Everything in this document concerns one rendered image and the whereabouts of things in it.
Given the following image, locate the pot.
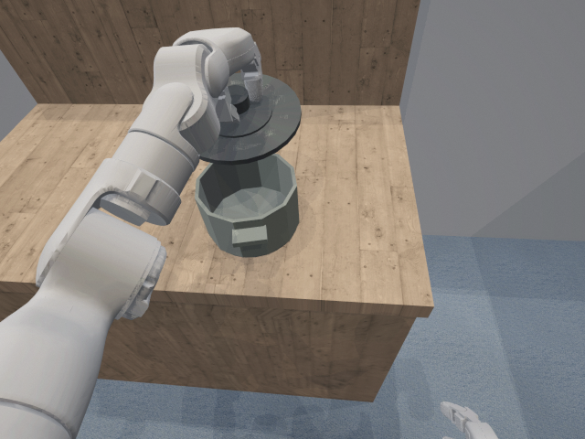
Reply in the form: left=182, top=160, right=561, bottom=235
left=195, top=154, right=300, bottom=258

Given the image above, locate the table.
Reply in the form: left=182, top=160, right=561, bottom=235
left=0, top=0, right=434, bottom=402

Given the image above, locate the knob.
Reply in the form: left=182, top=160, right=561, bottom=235
left=228, top=85, right=250, bottom=114

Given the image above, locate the robot left forearm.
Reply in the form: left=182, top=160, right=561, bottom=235
left=36, top=37, right=229, bottom=288

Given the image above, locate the right robot hand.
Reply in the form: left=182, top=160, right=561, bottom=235
left=440, top=402, right=498, bottom=439

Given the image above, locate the left robot hand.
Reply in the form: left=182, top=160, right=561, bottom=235
left=173, top=27, right=263, bottom=123

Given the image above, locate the left robot upper arm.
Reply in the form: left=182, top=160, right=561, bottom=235
left=0, top=208, right=167, bottom=439

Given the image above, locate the lid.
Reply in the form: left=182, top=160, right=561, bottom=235
left=199, top=73, right=302, bottom=166

